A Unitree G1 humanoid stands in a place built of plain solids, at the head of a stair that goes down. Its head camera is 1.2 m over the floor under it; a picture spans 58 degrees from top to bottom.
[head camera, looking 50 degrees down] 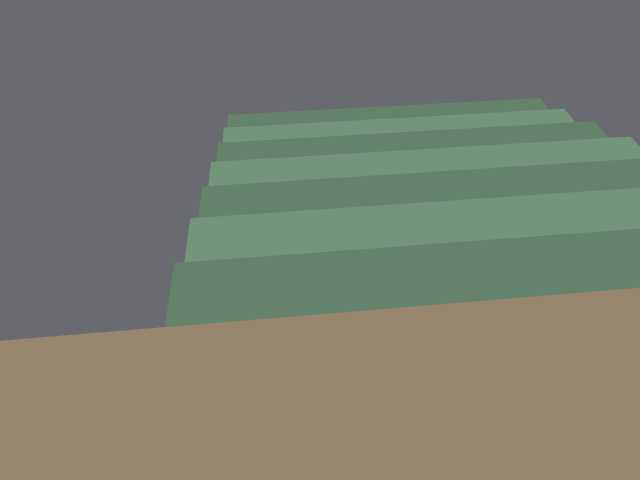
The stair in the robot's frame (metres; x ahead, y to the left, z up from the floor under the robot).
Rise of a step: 0.12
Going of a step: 0.35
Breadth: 2.65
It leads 5 degrees to the left of straight ahead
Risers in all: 8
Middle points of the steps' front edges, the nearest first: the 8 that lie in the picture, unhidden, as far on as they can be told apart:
0.78 -0.79 0.00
1.12 -0.76 -0.12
1.47 -0.73 -0.24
1.81 -0.70 -0.37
2.15 -0.66 -0.49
2.50 -0.63 -0.61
2.84 -0.60 -0.73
3.19 -0.57 -0.86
